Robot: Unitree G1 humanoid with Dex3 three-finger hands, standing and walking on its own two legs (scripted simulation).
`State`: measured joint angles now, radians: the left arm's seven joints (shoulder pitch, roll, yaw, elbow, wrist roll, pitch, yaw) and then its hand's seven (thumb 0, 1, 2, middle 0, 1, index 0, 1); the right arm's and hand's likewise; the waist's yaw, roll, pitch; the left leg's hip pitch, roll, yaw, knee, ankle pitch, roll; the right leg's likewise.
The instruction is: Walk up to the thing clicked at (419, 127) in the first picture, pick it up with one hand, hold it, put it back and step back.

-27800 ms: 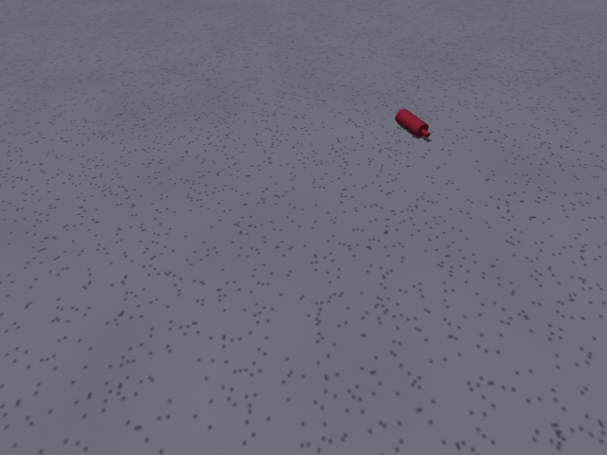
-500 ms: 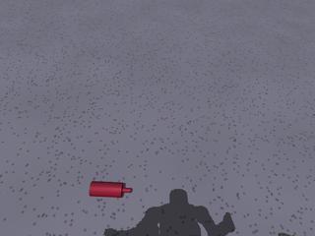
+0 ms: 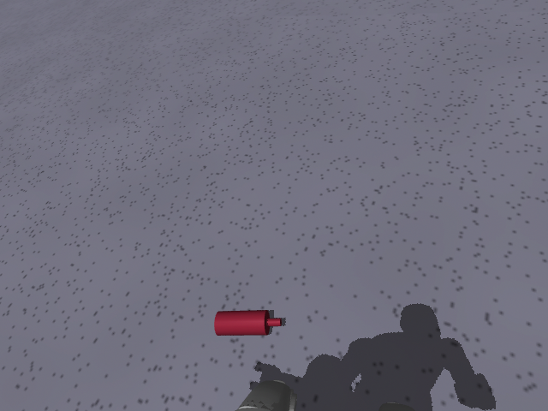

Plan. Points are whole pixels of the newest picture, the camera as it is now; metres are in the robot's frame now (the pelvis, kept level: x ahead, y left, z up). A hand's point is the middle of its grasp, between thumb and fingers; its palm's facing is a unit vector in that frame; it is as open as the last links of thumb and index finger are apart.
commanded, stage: walk up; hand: left
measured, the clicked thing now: (249, 322) +0.49 +0.29 -0.71
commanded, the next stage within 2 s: stand in 0.18 s
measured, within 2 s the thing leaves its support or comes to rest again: neither
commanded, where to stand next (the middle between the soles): +0.09 +0.05 m, yaw -1 degrees
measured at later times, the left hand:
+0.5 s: hand out of the picture +0.05 +0.27 -0.15, palm faces -0.03 -0.95 -0.31, open 7.4 cm
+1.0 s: hand out of the picture +0.10 +0.29 -0.13, palm faces -0.01 -0.94 -0.35, open 7.4 cm
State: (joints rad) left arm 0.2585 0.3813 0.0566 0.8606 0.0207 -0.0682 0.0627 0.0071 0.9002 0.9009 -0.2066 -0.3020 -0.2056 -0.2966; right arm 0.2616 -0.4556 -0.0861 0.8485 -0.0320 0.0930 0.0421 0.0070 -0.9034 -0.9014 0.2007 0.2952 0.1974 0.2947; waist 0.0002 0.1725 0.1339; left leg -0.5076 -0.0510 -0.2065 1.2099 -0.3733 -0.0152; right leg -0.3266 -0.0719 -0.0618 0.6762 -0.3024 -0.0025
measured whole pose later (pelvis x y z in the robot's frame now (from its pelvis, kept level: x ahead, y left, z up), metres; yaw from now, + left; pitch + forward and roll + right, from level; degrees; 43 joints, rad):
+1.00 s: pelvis +0.01 +0.03 +0.02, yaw +1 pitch -3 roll +0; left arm 0.07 0.37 0.01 1.12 0.01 -0.02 -0.02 0.01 0.91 0.90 -0.20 -0.30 -0.20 -0.30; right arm 0.12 -0.36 -0.01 1.16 -0.02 -0.01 0.02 0.01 -0.90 -0.90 0.20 0.30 0.20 0.29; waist 0.00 0.00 0.06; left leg -0.14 0.05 -0.02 0.36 -0.18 -0.05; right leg -0.17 -0.02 -0.02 0.39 -0.17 0.01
